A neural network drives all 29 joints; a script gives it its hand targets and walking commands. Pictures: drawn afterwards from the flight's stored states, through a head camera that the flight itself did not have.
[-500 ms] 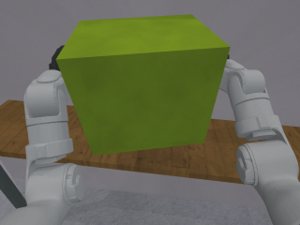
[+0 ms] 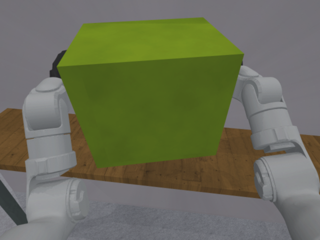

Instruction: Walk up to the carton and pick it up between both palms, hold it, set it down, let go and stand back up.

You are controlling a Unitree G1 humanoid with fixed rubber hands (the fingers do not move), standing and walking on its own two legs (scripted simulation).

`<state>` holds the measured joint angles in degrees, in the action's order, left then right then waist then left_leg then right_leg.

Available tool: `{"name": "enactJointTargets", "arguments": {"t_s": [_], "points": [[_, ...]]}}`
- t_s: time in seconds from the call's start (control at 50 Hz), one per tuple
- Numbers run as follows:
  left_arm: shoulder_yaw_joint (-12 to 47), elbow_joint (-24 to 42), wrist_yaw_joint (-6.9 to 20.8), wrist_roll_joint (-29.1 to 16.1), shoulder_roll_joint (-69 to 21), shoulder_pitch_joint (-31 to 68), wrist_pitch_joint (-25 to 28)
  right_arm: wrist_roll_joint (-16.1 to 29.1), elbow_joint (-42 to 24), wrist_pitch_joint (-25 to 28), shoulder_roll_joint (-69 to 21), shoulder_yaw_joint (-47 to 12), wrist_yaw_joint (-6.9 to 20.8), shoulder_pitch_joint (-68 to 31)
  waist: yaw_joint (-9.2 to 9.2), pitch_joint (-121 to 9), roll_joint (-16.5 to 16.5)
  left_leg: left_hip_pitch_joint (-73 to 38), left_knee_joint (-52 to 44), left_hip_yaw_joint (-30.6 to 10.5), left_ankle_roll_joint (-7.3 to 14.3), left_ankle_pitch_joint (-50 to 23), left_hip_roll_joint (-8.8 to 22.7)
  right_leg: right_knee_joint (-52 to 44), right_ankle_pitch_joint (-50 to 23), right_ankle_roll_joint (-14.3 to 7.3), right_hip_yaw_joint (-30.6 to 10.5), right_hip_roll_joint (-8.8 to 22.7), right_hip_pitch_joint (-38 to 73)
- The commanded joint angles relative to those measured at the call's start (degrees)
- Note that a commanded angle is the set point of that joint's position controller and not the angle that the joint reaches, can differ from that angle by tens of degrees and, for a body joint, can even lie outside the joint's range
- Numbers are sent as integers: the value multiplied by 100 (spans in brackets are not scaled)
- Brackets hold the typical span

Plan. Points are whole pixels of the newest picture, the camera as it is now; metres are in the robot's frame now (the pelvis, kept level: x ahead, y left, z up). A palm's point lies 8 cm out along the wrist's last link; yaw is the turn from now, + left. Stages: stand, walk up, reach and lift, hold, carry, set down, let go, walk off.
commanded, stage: hold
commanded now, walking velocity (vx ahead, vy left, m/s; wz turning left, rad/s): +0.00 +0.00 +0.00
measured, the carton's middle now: (151, 91) +0.37 +0.01 +0.26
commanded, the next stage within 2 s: none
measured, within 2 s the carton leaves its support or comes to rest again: neither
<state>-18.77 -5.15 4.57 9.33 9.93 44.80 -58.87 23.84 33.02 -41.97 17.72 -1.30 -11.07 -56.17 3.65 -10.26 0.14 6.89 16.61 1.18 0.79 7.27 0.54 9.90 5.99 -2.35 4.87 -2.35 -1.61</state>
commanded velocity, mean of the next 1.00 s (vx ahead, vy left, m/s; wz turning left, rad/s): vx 0.00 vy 0.00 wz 0.00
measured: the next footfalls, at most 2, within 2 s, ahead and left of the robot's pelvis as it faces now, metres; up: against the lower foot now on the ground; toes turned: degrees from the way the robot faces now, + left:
none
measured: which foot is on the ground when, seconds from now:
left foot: down 0.00-1.00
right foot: down 0.00-1.00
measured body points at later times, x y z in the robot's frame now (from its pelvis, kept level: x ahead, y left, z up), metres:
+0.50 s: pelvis -0.01 +0.00 +0.00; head -0.10 +0.02 +0.44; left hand +0.35 +0.20 +0.29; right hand +0.37 -0.17 +0.31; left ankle +0.02 +0.11 -0.75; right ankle +0.00 -0.09 -0.75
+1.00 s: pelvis +0.00 +0.00 +0.00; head -0.09 +0.01 +0.44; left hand +0.35 +0.20 +0.29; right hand +0.38 -0.18 +0.31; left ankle +0.02 +0.11 -0.75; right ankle +0.00 -0.09 -0.75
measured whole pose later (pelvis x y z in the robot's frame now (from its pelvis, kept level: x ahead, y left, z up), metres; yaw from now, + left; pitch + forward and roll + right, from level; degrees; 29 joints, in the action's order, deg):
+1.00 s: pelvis +0.00 +0.00 +0.00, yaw +0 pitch -2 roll -1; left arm -18.9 -8.1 4.1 8.9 10.0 46.1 -57.6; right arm 23.1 35.7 -42.0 17.6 -0.8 -10.7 -57.6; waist 3.1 -10.6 0.0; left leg 8.1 17.7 0.8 0.7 7.4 0.6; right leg 11.3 6.4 -2.5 5.1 -2.4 -2.9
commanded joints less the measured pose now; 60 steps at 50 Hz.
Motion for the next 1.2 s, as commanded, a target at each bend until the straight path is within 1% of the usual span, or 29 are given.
{"name": "enactJointTargets", "arguments": {"t_s": [0.0, 0.06, 0.08, 0.26, 0.34, 0.36, 0.4, 0.42, 0.48, 0.5, 0.56, 0.58, 0.62, 0.68, 0.74, 0.76, 0.78, 0.84, 0.86, 0.88, 0.9, 0.96, 1.0, 1.02, 1.06, 1.08, 1.14, 1.16, 1.18], "points": [[2033, 1454, 943, -1134, -2028, 4508, 509, 711, -1949, 130, -2337, -869, 343, -4165, -3, -1946, -139, -796, 71, -311, -53, -1628, -121, 58, -1505, 148, -545, 156, 487], [2017, 1430, 940, -1121, -2103, 4424, 499, 685, -2004, 134, -2352, -830, 346, -4169, -22, -1947, -179, -812, 38, -322, -39, -1535, -126, 80, -1462, 157, -540, 141, 546], [2085, 1479, 928, -1158, -2053, 4599, 506, 681, -1929, 121, -2326, -826, 349, -4268, 24, -1938, -183, -731, 32, -315, -46, -1413, -121, 87, -1337, 145, -536, 130, 496], [2084, 1057, 826, -1186, -2124, 4857, 615, 583, -1312, 126, -2228, -579, 461, -4379, 53, -1663, -451, -314, -85, -345, -124, -575, -66, 151, -517, 87, -478, 75, 255], [1959, 702, 842, -1150, -2102, 4694, 649, 531, -1237, 155, -2216, -561, 509, -4399, 35, -1640, -275, -249, -82, -326, -91, -595, -80, 124, -547, 120, -488, 78, 334], [1921, 730, 843, -1138, -2112, 4726, 664, 542, -1242, 157, -2217, -591, 511, -4459, -21, -1717, -226, -211, -91, -349, -80, -579, -71, 150, -557, 128, -473, 63, 377], [2030, 866, 833, -1169, -2136, 5002, 728, 541, -1170, 178, -2286, -588, 530, -4589, 17, -1848, -292, -266, -94, -366, -110, -546, -59, 171, -483, 97, -461, 35, 310], [2043, 887, 813, -1175, -2168, 4965, 732, 553, -1162, 184, -2273, -547, 532, -4530, 39, -1823, -425, -262, -82, -359, -129, -534, -70, 181, -491, 86, -481, 49, 262], [1997, 660, 801, -1159, -2133, 5003, 755, 497, -1007, 202, -2270, -530, 581, -4520, 17, -1688, -323, -193, -113, -368, -122, -356, -40, 159, -345, 75, -449, 43, 197], [1989, 745, 786, -1153, -2164, 4948, 772, 514, -1062, 220, -2275, -515, 588, -4519, 5, -1790, -392, -253, -105, -345, -99, -496, -61, 159, -440, 94, -463, 46, 272], [1967, 727, 801, -1161, -2144, 4841, 766, 547, -1154, 233, -2272, -588, 593, -4493, -23, -1891, -246, -424, -36, -348, -89, -784, -59, 128, -601, 101, -476, 53, 306], [1974, 911, 795, -1196, -2182, 4909, 775, 572, -1261, 229, -2333, -664, 588, -4512, -77, -1999, -223, -488, -8, -355, -70, -997, -63, 136, -774, 96, -475, 60, 329], [2037, 1034, 799, -1187, -2164, 4876, 750, 627, -1411, 217, -2351, -713, 542, -4501, -6, -2089, -269, -617, 72, -305, -83, -1351, -111, 132, -1134, 123, -534, 84, 389], [1983, 984, 828, -1169, -2099, 4800, 726, 630, -1392, 200, -2379, -757, 511, -4401, -58, -1938, -135, -572, 33, -314, -53, -1228, -113, 125, -1094, 151, -501, 101, 389], [1934, 863, 846, -1150, -2097, 4750, 694, 593, -1336, 198, -2335, -715, 492, -4412, -33, -1812, -87, -540, -19, -331, -67, -1010, -104, 104, -899, 152, -477, 116, 279], [1990, 887, 849, -1159, -2083, 4780, 691, 610, -1329, 203, -2334, -709, 494, -4401, -30, -1799, -163, -503, -20, -317, -67, -996, -114, 103, -890, 133, -487, 119, 266], [1922, 806, 855, -1137, -2078, 4740, 693, 624, -1301, 201, -2342, -724, 483, -4409, -64, -1794, -130, -503, -14, -307, -62, -946, -124, 97, -878, 152, -496, 129, 294], [1935, 983, 854, -1178, -2133, 4796, 748, 644, -1562, 245, -2438, -788, 482, -4513, -73, -2064, -66, -502, 20, -308, -29, -1137, -130, 154, -1082, 159, -518, 123, 426], [1934, 1002, 844, -1169, -2137, 4880, 752, 632, -1637, 243, -2426, -781, 477, -4625, -96, -2051, -111, -514, 44, -319, -31, -1163, -121, 164, -1076, 148, -503, 112, 400], [1972, 1061, 833, -1200, -2167, 4822, 738, 651, -1683, 236, -2419, -747, 470, -4584, -42, -2106, -171, -591, 68, -304, -55, -1280, -121, 169, -1163, 160, -500, 85, 433], [1921, 999, 845, -1180, -2115, 4805, 717, 635, -1585, 202, -2396, -735, 468, -4534, -77, -2008, -124, -613, 80, -311, -40, -1319, -122, 156, -1232, 153, -502, 115, 418], [2008, 1102, 842, -1196, -2044, 4683, 681, 679, -1520, 164, -2350, -740, 432, -4300, -19, -1974, -260, -682, 65, -301, -46, -1352, -123, 145, -1255, 155, -509, 112, 414], [1988, 1111, 864, -1195, -2067, 4700, 657, 641, -1503, 146, -2348, -715, 432, -4302, -33, -1973, -179, -722, 55, -320, -67, -1304, -108, 108, -1177, 140, -490, 106, 334], [1971, 1125, 867, -1172, -2087, 4715, 650, 677, -1432, 132, -2378, -704, 434, -4267, -30, -1841, -274, -653, 41, -330, -71, -1300, -105, 116, -1166, 131, -500, 122, 301], [2001, 1175, 887, -1212, -2099, 4636, 638, 678, -1599, 137, -2383, -740, 426, -4245, -24, -1909, -184, -749, 57, -312, -74, -1426, -118, 78, -1301, 155, -499, 121, 350], [2037, 1187, 907, -1183, -2108, 4613, 633, 679, -1666, 142, -2364, -761, 413, -4258, 5, -2020, -254, -759, 81, -318, -111, -1458, -133, 88, -1331, 152, -502, 92, 413], [2019, 1137, 910, -1189, -2070, 4643, 629, 664, -1603, 110, -2341, -709, 408, -4290, -2, -1873, -308, -670, 45, -338, -100, -1253, -116, 84, -1124, 131, -489, 100, 381], [1950, 1041, 911, -1127, -2034, 4661, 624, 659, -1470, 109, -2339, -720, 412, -4259, -15, -1748, -235, -622, 17, -322, -90, -1159, -100, 60, -1060, 137, -491, 108, 330], [2022, 1045, 894, -1165, -2052, 4694, 619, 672, -1459, 121, -2297, -684, 420, -4326, 6, -1746, -325, -558, 7, -352, -114, -1042, -96, 94, -940, 122, -491, 87, 317]]}}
